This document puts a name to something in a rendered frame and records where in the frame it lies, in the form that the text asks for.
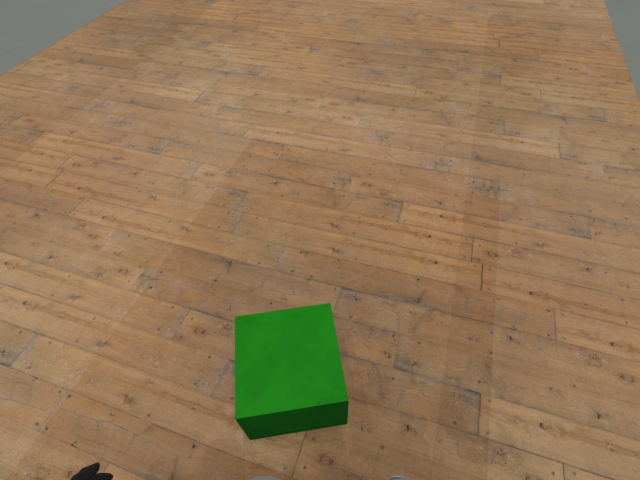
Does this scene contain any carton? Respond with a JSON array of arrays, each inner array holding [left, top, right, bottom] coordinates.
[[235, 303, 349, 440]]

